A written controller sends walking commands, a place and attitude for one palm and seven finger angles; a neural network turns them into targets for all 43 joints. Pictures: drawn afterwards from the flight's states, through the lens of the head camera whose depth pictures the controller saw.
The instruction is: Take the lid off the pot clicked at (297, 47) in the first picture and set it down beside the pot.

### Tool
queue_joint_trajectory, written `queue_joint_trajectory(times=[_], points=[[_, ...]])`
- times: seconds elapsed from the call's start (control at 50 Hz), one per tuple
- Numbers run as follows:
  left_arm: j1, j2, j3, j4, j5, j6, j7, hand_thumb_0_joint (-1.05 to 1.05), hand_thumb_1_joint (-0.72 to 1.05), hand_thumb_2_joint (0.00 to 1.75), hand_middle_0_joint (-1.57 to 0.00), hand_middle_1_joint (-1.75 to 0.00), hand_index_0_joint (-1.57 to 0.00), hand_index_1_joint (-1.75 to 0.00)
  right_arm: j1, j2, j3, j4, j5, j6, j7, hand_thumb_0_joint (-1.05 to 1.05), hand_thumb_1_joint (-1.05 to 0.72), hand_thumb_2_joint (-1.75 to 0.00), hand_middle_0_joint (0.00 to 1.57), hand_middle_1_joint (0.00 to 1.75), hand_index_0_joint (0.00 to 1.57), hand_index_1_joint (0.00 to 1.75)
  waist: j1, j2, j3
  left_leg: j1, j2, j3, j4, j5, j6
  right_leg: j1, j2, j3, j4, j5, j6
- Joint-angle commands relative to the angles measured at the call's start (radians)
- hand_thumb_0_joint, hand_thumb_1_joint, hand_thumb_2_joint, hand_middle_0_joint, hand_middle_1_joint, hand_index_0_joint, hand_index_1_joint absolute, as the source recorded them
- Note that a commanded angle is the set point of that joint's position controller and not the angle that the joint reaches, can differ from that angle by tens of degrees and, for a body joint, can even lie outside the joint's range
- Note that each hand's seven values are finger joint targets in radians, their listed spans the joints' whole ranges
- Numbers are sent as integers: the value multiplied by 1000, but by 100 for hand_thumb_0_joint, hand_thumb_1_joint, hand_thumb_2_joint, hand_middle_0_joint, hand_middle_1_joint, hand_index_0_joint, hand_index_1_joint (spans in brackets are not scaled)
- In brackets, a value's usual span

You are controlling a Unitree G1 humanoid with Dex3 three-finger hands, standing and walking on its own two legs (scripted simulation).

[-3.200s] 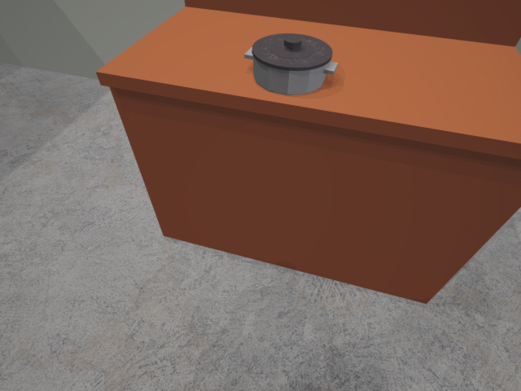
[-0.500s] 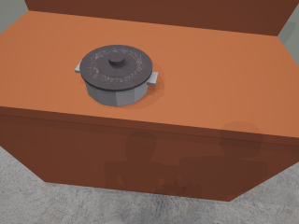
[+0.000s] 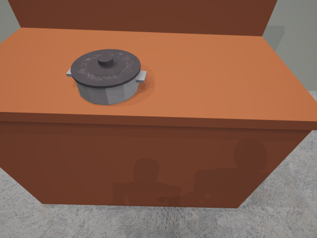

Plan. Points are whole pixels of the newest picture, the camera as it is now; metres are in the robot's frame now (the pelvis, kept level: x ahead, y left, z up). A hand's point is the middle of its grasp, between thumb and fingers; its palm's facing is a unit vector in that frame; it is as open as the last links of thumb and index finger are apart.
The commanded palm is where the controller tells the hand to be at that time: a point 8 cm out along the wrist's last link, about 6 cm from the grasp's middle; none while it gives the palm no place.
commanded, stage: come to a stop and stand still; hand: left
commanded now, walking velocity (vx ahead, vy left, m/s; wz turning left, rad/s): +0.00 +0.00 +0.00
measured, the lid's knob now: (105, 60) +0.56 +0.18 +0.17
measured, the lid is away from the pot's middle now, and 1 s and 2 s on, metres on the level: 0.00 0.00 0.00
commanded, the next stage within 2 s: look again from close up in 0.20 s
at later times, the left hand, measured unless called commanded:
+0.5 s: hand out of the picture +0.02 +0.18 -0.15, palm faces +0.02 -0.98 -0.20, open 7.4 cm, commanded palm none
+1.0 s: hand out of the picture +0.08 +0.18 -0.16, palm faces +0.03 -0.98 -0.20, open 7.4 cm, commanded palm none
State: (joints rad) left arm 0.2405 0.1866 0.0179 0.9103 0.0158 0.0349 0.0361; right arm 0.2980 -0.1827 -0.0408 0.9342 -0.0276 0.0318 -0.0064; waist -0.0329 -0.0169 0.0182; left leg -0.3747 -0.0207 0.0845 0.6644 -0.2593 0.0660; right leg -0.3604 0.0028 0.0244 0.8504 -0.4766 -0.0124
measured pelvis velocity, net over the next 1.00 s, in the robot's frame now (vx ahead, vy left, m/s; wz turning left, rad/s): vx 0.05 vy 0.00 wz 0.00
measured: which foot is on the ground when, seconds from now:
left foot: down 0.00-1.00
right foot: down 0.00-1.00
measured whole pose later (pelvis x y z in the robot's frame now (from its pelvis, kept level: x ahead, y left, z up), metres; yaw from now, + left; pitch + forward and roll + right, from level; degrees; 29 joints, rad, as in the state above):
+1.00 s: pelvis +0.05 +0.00 +0.02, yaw +0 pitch +0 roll +0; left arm 0.26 0.18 0.01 1.05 0.01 -0.02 0.04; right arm 0.21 -0.16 0.00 1.09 -0.01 -0.02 -0.03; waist 0.00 -0.03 0.02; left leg -0.20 -0.03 0.04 0.47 -0.27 0.03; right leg -0.14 0.01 0.01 0.47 -0.33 -0.01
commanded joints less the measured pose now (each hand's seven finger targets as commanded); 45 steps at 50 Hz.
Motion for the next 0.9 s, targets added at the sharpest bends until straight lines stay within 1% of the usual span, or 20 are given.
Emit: queue_joint_trajectory(times=[0.0, 0.02, 0.04, 0.06, 0.08, 0.1, 0.12, 0.14, 0.18, 0.22, 0.28, 0.3, 0.32, 0.38, 0.4, 0.46, 0.6, 0.7, 0.82, 0.88], points=[[130, 80, 16, -16, -1, -25, -4, 0, 90, 90, -20, -30, -20, -30, -89, -134, -16, -78, 3, -39, -12, 0, -90, -90, 20, 30, 20, 30, 83, 85, 9, -140, 196, -288, -352, -307, 58, 153, -11, -6, -238, 61, -18], [141, 94, 14, -10, 3, -32, -1, 0, 90, 90, -20, -30, -20, -30, -70, -117, -16, -70, 8, -36, -11, 0, -90, -90, 20, 30, 20, 30, 75, 15, 26, -132, 141, -230, -278, -287, 22, 152, -33, 62, -381, 44, -33], [125, 114, 12, -16, 7, -36, 1, 0, 90, 90, -20, -30, -20, -30, -51, -93, -14, -68, 13, -30, -9, 0, -90, -90, 20, 30, 20, 30, 51, -73, 51, -93, 61, -135, -161, -223, -26, 53, -118, 217, -499, -83, -84], [65, 151, 16, -34, 3, -41, 2, 0, 90, 90, -20, -30, -20, -30, -18, -71, -12, -62, 11, -23, -3, 0, -90, -90, 20, 30, 20, 30, 16, -138, 52, -26, 32, -75, -59, -172, -53, -56, -204, 322, -598, -246, -129], [19, 160, 23, -55, 2, -46, 5, 0, 90, 90, -20, -30, -20, -30, 7, -65, -13, -45, 9, -15, -4, 0, -90, -90, 20, 30, 20, 30, 1, -190, 38, 40, 30, -67, 17, -129, -60, -115, -233, 349, -642, -267, -152], [-19, 153, 23, -65, 1, -48, 9, 0, 90, 90, -20, -30, -20, -30, 30, -60, -13, -27, 8, -14, -3, 0, -90, -90, 20, 30, 20, 30, -15, -155, 55, 76, 30, -76, 46, -93, -60, -159, -229, 326, -635, -219, -154], [-30, 147, 24, -67, 0, -51, 10, 0, 90, 90, -20, -30, -20, -30, 59, -47, -8, -10, 8, -18, -3, 0, -90, -90, 20, 30, 20, 30, -27, -120, 46, 108, 33, -80, 19, -61, -58, -154, -203, 271, -600, -143, -142], [-25, 139, 21, -60, -1, -53, 9, 0, 90, 90, -20, -30, -20, -30, 77, -40, -3, 0, 10, -25, -3, 0, -90, -90, 20, 30, 20, 30, -29, -94, 51, 139, 39, -85, -48, -50, -55, -154, -169, 218, -558, -95, -120], [9, 120, 16, -45, -1, -53, 4, 0, 90, 90, -20, -30, -20, -30, 77, -44, 2, 9, 10, -39, -7, 0, -90, -90, 20, 30, 20, 30, -6, -17, 60, 130, 71, -137, -184, -66, -40, -100, -93, 141, -482, -13, -72], [45, 112, 17, -20, -4, -45, 1, 0, 90, 90, -20, -30, -20, -30, 53, -71, 2, 11, 7, -44, -11, 0, -90, -90, 20, 30, 20, 30, 16, 52, 56, 55, 107, -193, -270, -166, -25, -27, -67, 97, -452, -7, -51], [85, 100, 12, 12, -3, -47, -1, 0, 90, 90, -20, -30, -20, -30, 27, -77, 4, 25, 11, -52, -14, 0, -90, -90, 20, 30, 20, 30, 38, 75, 45, 26, 133, -242, -347, -195, -7, 55, -44, 54, -418, 88, -37], [91, 93, 11, 22, -3, -48, -1, 0, 90, 90, -20, -30, -20, -30, 25, -84, 4, 32, 11, -55, -15, 0, -90, -90, 20, 30, 20, 30, 38, 81, 39, 26, 138, -247, -358, -196, -4, 69, -44, 45, -410, 112, -35], [98, 89, 9, 34, -3, -50, -2, 0, 90, 90, -20, -30, -20, -30, 21, -85, 5, 38, 13, -57, -16, 0, -90, -90, 20, 30, 20, 30, 40, 85, 29, 38, 141, -249, -363, -183, -3, 81, -47, 40, -408, 139, -33], [102, 87, 5, 54, -2, -56, -2, 0, 90, 90, -20, -30, -20, -30, 23, -71, 8, 56, 16, -61, -18, 0, -90, -90, 20, 30, 20, 30, 40, 39, 16, 67, 132, -225, -347, -117, -6, 102, -61, 48, -432, 180, -33], [99, 83, 4, 59, -2, -56, -2, 0, 90, 90, -20, -30, -20, -30, 19, -76, 7, 62, 16, -61, -18, 0, -90, -90, 20, 30, 20, 30, 36, 40, 29, 73, 125, -213, -334, -106, -11, 87, -67, 53, -439, 177, -34], [99, 87, 2, 72, -2, -61, 0, 0, 90, 90, -20, -30, -20, -30, 24, -66, 11, 76, 18, -64, -18, 0, -90, -90, 20, 30, 20, 30, 27, 12, 14, 115, 108, -184, -293, -17, -19, 86, -83, 77, -456, 215, -39], [98, 90, 2, 95, -2, -61, 2, 0, 90, 90, -20, -30, -20, -30, 0, -75, 15, 94, 21, -69, -22, 0, -90, -90, 20, 30, 20, 30, 29, 37, 13, 160, 116, -176, -287, 75, -18, 94, -83, 68, -445, 270, -32], [94, 94, 2, 108, -3, -62, 4, 0, 90, 90, -20, -30, -20, -30, -15, -82, 18, 101, 23, -74, -26, 0, -90, -90, 20, 30, 20, 30, 30, 19, -1, 195, 117, -164, -265, 194, -18, 123, -90, 68, -438, 355, -26], [90, 99, 4, 109, -3, -61, 6, 0, 90, 90, -20, -30, -20, -30, -29, -82, 20, 109, 22, -72, -27, 0, -90, -90, 20, 30, 20, 30, 33, 13, 9, 202, 113, -158, -259, 213, -22, 139, -99, 69, -446, 385, -26], [88, 105, 7, 107, -5, -62, 5, 0, 90, 90, -20, -30, -20, -30, -32, -81, 21, 113, 21, -73, -28, 0, -90, -90, 20, 30, 20, 30, 37, 10, -5, 217, 116, -159, -255, 258, -20, 157, -97, 65, -442, 417, -26]])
